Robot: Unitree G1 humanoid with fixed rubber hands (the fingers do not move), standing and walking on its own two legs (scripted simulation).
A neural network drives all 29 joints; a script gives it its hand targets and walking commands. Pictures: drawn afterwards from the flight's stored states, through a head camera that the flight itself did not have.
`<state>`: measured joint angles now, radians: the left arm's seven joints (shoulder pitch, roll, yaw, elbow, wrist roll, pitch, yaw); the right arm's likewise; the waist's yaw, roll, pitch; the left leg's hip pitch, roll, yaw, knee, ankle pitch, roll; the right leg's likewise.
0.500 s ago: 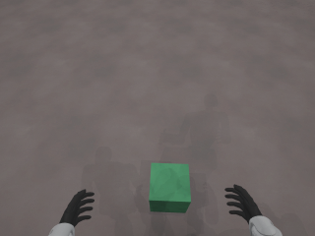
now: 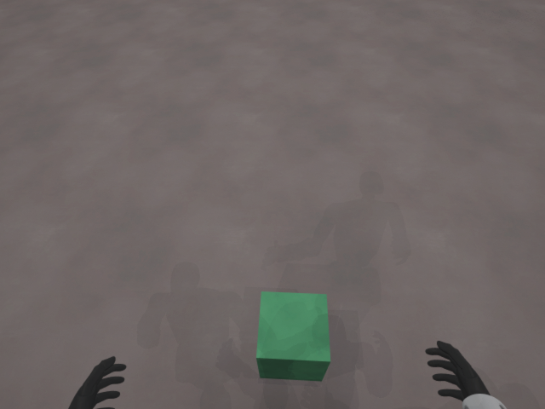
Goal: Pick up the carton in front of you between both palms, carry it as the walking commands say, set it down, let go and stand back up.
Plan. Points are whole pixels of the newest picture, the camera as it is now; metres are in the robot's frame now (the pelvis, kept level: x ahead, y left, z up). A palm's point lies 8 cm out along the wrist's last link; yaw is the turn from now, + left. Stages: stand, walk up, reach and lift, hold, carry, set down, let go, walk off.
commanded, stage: stand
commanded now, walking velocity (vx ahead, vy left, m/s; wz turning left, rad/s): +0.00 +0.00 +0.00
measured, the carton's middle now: (292, 337) +0.41 -0.05 -0.64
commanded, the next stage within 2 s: none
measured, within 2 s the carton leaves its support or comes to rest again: neither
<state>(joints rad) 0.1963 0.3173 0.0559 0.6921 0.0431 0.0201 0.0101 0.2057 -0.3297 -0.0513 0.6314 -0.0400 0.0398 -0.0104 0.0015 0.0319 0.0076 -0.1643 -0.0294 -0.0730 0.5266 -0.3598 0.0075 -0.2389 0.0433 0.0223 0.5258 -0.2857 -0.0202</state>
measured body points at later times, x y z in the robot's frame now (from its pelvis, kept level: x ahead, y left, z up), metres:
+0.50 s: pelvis +0.01 -0.01 +0.01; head +0.01 -0.02 +0.46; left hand +0.13 +0.29 -0.09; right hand +0.14 -0.30 -0.10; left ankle -0.05 +0.12 -0.73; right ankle +0.00 -0.11 -0.73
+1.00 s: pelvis -0.01 -0.01 +0.01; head -0.02 -0.01 +0.46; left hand +0.09 +0.31 -0.10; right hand +0.10 -0.31 -0.10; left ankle -0.05 +0.12 -0.73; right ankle +0.00 -0.11 -0.73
